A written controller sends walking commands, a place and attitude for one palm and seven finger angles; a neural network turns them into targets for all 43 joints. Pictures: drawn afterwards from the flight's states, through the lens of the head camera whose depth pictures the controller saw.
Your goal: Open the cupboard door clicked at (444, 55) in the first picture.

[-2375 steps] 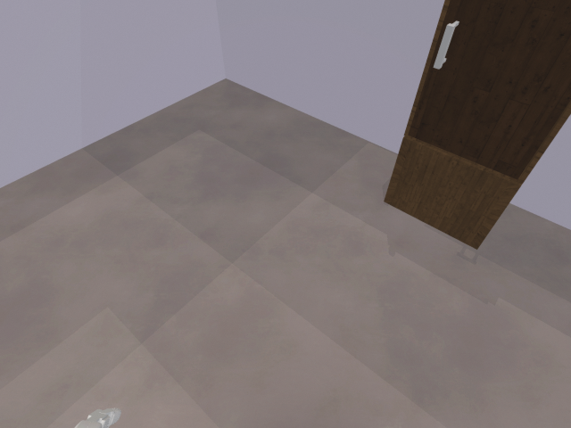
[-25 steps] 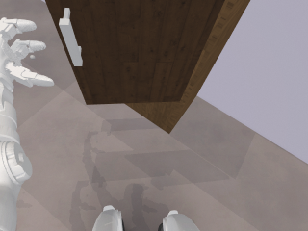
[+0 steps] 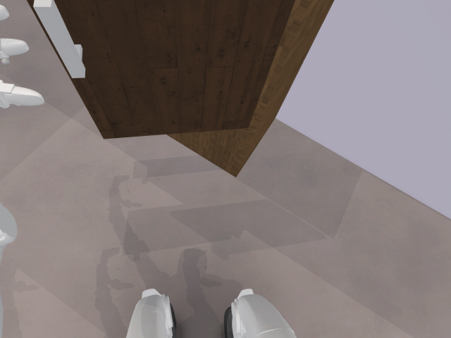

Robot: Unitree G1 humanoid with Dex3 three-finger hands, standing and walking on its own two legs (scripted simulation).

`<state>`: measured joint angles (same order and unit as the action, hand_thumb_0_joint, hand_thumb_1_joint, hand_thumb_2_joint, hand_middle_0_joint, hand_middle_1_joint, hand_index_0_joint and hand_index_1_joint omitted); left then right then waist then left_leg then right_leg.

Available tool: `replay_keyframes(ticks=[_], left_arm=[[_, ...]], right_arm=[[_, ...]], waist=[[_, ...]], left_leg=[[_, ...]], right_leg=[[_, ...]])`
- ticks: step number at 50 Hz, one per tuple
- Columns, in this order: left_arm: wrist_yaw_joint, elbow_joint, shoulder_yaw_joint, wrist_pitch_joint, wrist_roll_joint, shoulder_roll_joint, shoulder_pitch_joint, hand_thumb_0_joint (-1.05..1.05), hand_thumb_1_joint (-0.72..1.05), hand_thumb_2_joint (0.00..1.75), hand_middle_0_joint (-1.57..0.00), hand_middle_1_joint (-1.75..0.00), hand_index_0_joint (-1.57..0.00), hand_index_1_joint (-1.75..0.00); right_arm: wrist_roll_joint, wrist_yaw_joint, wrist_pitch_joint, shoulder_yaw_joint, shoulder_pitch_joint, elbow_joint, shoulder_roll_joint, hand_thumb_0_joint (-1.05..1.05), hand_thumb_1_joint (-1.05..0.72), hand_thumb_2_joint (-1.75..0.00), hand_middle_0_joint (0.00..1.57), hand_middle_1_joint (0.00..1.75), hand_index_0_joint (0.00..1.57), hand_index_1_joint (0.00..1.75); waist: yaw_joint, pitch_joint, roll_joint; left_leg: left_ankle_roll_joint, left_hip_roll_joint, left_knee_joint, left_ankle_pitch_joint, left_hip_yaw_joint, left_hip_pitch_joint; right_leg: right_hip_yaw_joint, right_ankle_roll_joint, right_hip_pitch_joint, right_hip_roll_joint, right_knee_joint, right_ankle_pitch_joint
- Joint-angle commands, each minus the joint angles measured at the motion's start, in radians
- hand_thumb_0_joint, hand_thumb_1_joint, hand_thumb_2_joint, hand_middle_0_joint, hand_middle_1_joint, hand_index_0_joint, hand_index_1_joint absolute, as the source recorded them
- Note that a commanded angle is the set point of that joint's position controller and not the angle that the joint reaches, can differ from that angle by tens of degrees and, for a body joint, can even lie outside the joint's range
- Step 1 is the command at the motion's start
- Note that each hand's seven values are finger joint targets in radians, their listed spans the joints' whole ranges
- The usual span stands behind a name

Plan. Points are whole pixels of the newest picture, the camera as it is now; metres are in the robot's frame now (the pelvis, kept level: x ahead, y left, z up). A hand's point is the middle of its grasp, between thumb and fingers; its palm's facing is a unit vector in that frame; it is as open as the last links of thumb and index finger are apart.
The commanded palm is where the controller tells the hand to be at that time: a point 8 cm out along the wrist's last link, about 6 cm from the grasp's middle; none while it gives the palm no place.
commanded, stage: move the hooked fingers beside the handle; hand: left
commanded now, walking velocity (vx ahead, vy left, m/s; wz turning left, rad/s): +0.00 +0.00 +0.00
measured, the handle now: (64, 32) +0.60 +0.20 +0.10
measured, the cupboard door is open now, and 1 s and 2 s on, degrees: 41 41 41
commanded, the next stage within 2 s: slide the fingers in behind the handle in 0.72 s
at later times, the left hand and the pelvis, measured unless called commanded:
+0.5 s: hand (8, 62) +0.53 +0.27 +0.10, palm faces +0.02 -1.00 -0.01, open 14.0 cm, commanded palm +0.52 +0.30 +0.10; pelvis +0.02 +0.02 +0.01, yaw +0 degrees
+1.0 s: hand (16, 63) +0.52 +0.25 +0.11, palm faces +0.03 -1.00 +0.00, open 14.0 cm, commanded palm +0.51 +0.29 +0.10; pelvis +0.01 +0.00 +0.01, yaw +1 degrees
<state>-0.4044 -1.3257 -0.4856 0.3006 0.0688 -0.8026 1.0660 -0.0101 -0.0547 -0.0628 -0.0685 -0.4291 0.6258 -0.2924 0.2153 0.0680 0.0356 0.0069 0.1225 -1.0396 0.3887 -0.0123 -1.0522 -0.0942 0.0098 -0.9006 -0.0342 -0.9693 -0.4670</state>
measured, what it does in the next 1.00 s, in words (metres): stands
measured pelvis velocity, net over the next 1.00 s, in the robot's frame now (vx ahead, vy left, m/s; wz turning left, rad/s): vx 0.01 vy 0.00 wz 0.01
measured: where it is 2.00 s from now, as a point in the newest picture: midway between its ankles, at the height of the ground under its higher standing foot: outside the picture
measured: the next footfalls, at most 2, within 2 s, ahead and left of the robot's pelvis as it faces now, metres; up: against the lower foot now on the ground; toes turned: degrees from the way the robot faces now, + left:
none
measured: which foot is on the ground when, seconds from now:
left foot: down 0.00-1.00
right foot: down 0.00-1.00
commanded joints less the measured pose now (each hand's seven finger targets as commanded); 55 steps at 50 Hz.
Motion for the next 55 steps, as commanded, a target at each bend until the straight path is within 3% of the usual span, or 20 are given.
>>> replay_keyframes(ticks=[1, 5, 8, 12, 13, 16, 20, 21, 25, 31, 32, 37, 41, 43, 45, 47, 49, 51, 53, 55], left_arm=[[-0.022, 0.228, -0.063, 0.081, 0.035, -0.342, 0.458, 0.00, -0.50, 0.30, -0.30, -1.20, -0.30, -1.20], [-0.038, 0.216, -0.070, 0.040, 0.028, -0.337, 0.351, 0.00, -0.50, 0.30, -0.30, -1.20, -0.30, -1.20], [-0.032, 0.268, -0.058, 0.027, 0.024, -0.323, 0.370, 0.00, -0.50, 0.30, -0.30, -1.20, -0.30, -1.20], [-0.018, 0.376, -0.082, 0.069, 0.044, -0.308, 0.389, 0.00, -0.50, 0.30, -0.30, -1.20, -0.30, -1.20], [-0.017, 0.391, -0.061, 0.076, 0.050, -0.271, 0.386, 0.00, -0.50, 0.30, -0.30, -1.20, -0.30, -1.20], [-0.011, 0.358, -0.060, 0.072, 0.060, -0.237, 0.349, 0.00, -0.50, 0.30, -0.30, -1.20, -0.30, -1.20], [-0.005, 0.273, 0.039, 0.019, 0.050, -0.105, 0.300, 0.00, -0.50, 0.30, -0.30, -1.20, -0.30, -1.20], [0.005, 0.283, 0.025, 0.017, 0.045, -0.129, 0.314, 0.00, -0.50, 0.30, -0.30, -1.20, -0.30, -1.20], [0.036, 0.313, 0.021, 0.048, 0.052, -0.104, 0.332, 0.00, -0.50, 0.30, -0.30, -1.20, -0.30, -1.20], [0.072, 0.385, -0.063, 0.121, 0.033, -0.208, 0.372, 0.00, -0.50, 0.30, -0.30, -1.20, -0.30, -1.20], [0.072, 0.346, -0.073, 0.114, 0.027, -0.218, 0.327, 0.00, -0.50, 0.30, -0.30, -1.20, -0.30, -1.20], [0.053, 0.303, -0.023, 0.073, 0.018, -0.188, 0.314, 0.00, -0.50, 0.30, -0.30, -1.20, -0.30, -1.20], [0.028, 0.326, -0.001, 0.084, 0.049, -0.146, 0.328, 0.00, -0.50, 0.30, -0.30, -1.20, -0.30, -1.20], [0.019, 0.299, 0.024, 0.085, 0.063, -0.113, 0.346, 0.00, -0.50, 0.30, -0.30, -1.20, -0.30, -1.20], [0.019, 0.304, 0.033, 0.090, 0.071, -0.091, 0.370, 0.00, -0.50, 0.30, -0.30, -1.20, -0.30, -1.20], [0.023, 0.280, -0.001, 0.086, 0.065, -0.140, 0.339, 0.00, -0.50, 0.30, -0.30, -1.20, -0.30, -1.20], [0.030, 0.284, 0.031, 0.079, 0.059, -0.106, 0.350, 0.00, -0.50, 0.30, -0.30, -1.20, -0.30, -1.20], [0.046, 0.309, 0.011, 0.087, 0.049, -0.130, 0.351, 0.00, -0.50, 0.30, -0.30, -1.20, -0.30, -1.20], [0.062, 0.310, -0.012, 0.086, 0.041, -0.162, 0.345, 0.00, -0.50, 0.30, -0.30, -1.20, -0.30, -1.20], [0.076, 0.356, -0.010, 0.100, 0.043, -0.149, 0.361, 0.00, -0.50, 0.30, -0.30, -1.20, -0.30, -1.20]], right_arm=[[0.005, -0.018, 0.016, 0.075, -0.191, -0.030, -0.197, 0.00, -0.90, -0.90, 0.20, 0.30, 0.20, 0.30], [0.005, -0.011, 0.008, 0.075, -0.202, -0.040, -0.193, 0.00, -0.90, -0.90, 0.20, 0.30, 0.20, 0.30], [0.008, -0.007, -0.001, 0.081, -0.205, -0.039, -0.193, 0.00, -0.90, -0.90, 0.20, 0.30, 0.20, 0.30], [0.014, -0.001, -0.001, 0.093, -0.209, -0.030, -0.195, 0.00, -0.90, -0.90, 0.20, 0.30, 0.20, 0.30], [0.014, 0.003, 0.000, 0.095, -0.203, -0.030, -0.191, 0.00, -0.90, -0.90, 0.20, 0.30, 0.20, 0.30], [0.013, 0.008, -0.002, 0.098, -0.203, -0.020, -0.192, 0.00, -0.90, -0.90, 0.20, 0.30, 0.20, 0.30], [0.011, 0.011, -0.010, 0.095, -0.195, -0.030, -0.184, 0.00, -0.90, -0.90, 0.20, 0.30, 0.20, 0.30], [0.014, 0.011, -0.011, 0.097, -0.193, -0.030, -0.189, 0.00, -0.90, -0.90, 0.20, 0.30, 0.20, 0.30], [0.022, 0.015, -0.009, 0.097, -0.192, -0.038, -0.184, 0.00, -0.90, -0.90, 0.20, 0.30, 0.20, 0.30], [0.025, 0.023, -0.004, 0.100, -0.181, -0.037, -0.183, 0.00, -0.90, -0.90, 0.20, 0.30, 0.20, 0.30], [0.022, 0.023, -0.005, 0.101, -0.174, -0.041, -0.183, 0.00, -0.90, -0.90, 0.20, 0.30, 0.20, 0.30], [0.013, 0.018, -0.020, 0.093, -0.166, -0.051, -0.183, 0.00, -0.90, -0.90, 0.20, 0.30, 0.20, 0.30], [0.011, 0.012, -0.019, 0.097, -0.166, -0.046, -0.185, 0.00, -0.90, -0.90, 0.20, 0.30, 0.20, 0.30], [0.010, 0.011, -0.015, 0.095, -0.165, -0.037, -0.184, 0.00, -0.90, -0.90, 0.20, 0.30, 0.20, 0.30], [0.012, 0.008, -0.008, 0.097, -0.173, -0.027, -0.182, 0.00, -0.90, -0.90, 0.20, 0.30, 0.20, 0.30], [0.011, 0.006, -0.008, 0.097, -0.172, -0.026, -0.187, 0.00, -0.90, -0.90, 0.20, 0.30, 0.20, 0.30], [0.011, 0.010, -0.004, 0.095, -0.167, -0.027, -0.181, 0.00, -0.90, -0.90, 0.20, 0.30, 0.20, 0.30], [0.014, 0.012, -0.003, 0.096, -0.171, -0.028, -0.179, 0.00, -0.90, -0.90, 0.20, 0.30, 0.20, 0.30], [0.014, 0.012, -0.004, 0.095, -0.170, -0.031, -0.179, 0.00, -0.90, -0.90, 0.20, 0.30, 0.20, 0.30], [0.016, 0.015, 0.000, 0.096, -0.170, -0.036, -0.175, 0.00, -0.90, -0.90, 0.20, 0.30, 0.20, 0.30]], waist=[[0.007, 0.528, 0.166], [-0.029, 0.567, 0.214], [-0.020, 0.552, 0.219], [-0.024, 0.615, 0.237], [-0.023, 0.612, 0.266], [-0.023, 0.577, 0.234], [-0.007, 0.454, 0.188], [-0.011, 0.454, 0.201], [-0.004, 0.463, 0.170], [-0.036, 0.597, 0.210], [-0.043, 0.577, 0.201], [-0.031, 0.506, 0.174], [-0.013, 0.516, 0.155], [0.000, 0.465, 0.138], [0.008, 0.461, 0.134], [-0.010, 0.480, 0.135], [-0.006, 0.464, 0.147], [-0.021, 0.499, 0.179], [-0.025, 0.497, 0.156], [-0.029, 0.520, 0.172]], left_leg=[[0.044, -0.062, 0.044, -0.282, 0.055, 0.444], [0.041, -0.070, 0.043, -0.361, 0.048, 0.479], [0.039, -0.062, 0.046, -0.383, 0.056, 0.523], [0.030, -0.057, 0.051, -0.474, 0.076, 0.639], [0.027, -0.058, 0.052, -0.486, 0.077, 0.664], [0.025, -0.056, 0.062, -0.497, 0.083, 0.681], [0.027, -0.060, 0.090, -0.450, 0.085, 0.647], [0.023, -0.055, 0.096, -0.446, 0.090, 0.656], [0.024, -0.056, 0.093, -0.468, 0.097, 0.666], [0.017, -0.060, 0.076, -0.518, 0.094, 0.705], [0.017, -0.062, 0.075, -0.503, 0.088, 0.677], [0.024, -0.065, 0.093, -0.429, 0.074, 0.621], [0.027, -0.065, 0.094, -0.406, 0.075, 0.636], [0.030, -0.067, 0.100, -0.357, 0.075, 0.600], [0.034, -0.068, 0.097, -0.350, 0.077, 0.602], [0.032, -0.069, 0.097, -0.337, 0.072, 0.580], [0.034, -0.071, 0.098, -0.322, 0.069, 0.569], [0.032, -0.073, 0.095, -0.345, 0.067, 0.587], [0.033, -0.071, 0.094, -0.334, 0.064, 0.560], [0.033, -0.073, 0.094, -0.348, 0.065, 0.577]], right_leg=[[0.076, -0.010, 0.101, -0.040, 0.127, 0.290], [0.066, -0.005, 0.124, -0.041, 0.113, 0.365], [0.054, -0.008, 0.085, -0.044, 0.120, 0.367], [0.041, 0.000, 0.072, -0.053, 0.117, 0.402], [0.040, 0.001, 0.054, -0.054, 0.120, 0.401], [0.031, 0.002, 0.045, -0.056, 0.129, 0.393], [0.017, 0.003, 0.005, -0.052, 0.146, 0.341], [0.015, 0.002, -0.005, -0.049, 0.146, 0.331], [0.016, 0.007, -0.006, -0.049, 0.138, 0.336], [0.032, 0.006, 0.063, -0.048, 0.115, 0.392], [0.034, 0.005, 0.075, -0.046, 0.117, 0.393], [0.035, -0.001, 0.085, -0.044, 0.136, 0.368], [0.037, -0.001, 0.074, -0.048, 0.148, 0.356], [0.037, -0.002, 0.064, -0.048, 0.157, 0.324], [0.038, 0.000, 0.054, -0.047, 0.156, 0.315], [0.044, -0.001, 0.075, -0.044, 0.154, 0.312], [0.043, -0.002, 0.068, -0.041, 0.153, 0.303], [0.047, 0.000, 0.080, -0.040, 0.148, 0.319], [0.050, -0.002, 0.101, -0.039, 0.147, 0.320], [0.050, 0.001, 0.114, -0.041, 0.140, 0.334]])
